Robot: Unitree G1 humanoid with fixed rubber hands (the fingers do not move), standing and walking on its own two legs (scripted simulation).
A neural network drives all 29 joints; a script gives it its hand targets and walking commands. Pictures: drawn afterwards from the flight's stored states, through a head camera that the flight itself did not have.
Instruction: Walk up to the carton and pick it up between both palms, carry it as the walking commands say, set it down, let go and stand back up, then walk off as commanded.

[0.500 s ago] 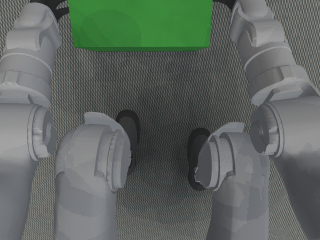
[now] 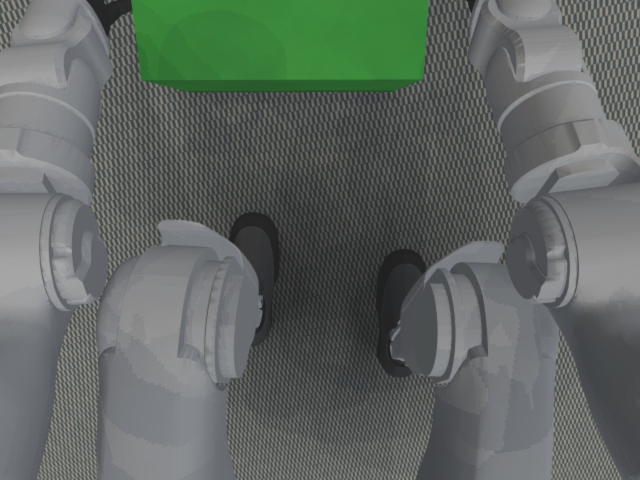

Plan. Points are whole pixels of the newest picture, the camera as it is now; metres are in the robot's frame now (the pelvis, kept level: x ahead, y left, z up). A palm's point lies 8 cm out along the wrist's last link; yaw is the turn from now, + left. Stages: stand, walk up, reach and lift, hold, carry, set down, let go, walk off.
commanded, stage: set down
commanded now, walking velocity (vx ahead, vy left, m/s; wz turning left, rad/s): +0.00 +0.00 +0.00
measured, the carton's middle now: out of the picture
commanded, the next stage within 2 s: none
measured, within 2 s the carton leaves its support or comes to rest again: neither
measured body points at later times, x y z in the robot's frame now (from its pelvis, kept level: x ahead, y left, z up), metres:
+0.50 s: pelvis +0.01 +0.00 +0.00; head +0.39 +0.03 +0.23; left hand +0.50 +0.30 -0.21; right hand +0.57 -0.09 -0.21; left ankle +0.14 +0.12 -0.32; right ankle +0.11 -0.11 -0.32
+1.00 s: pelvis +0.00 +0.00 +0.01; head +0.38 +0.04 +0.24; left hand +0.51 +0.32 -0.17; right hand +0.58 -0.12 -0.17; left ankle +0.14 +0.12 -0.32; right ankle +0.11 -0.11 -0.32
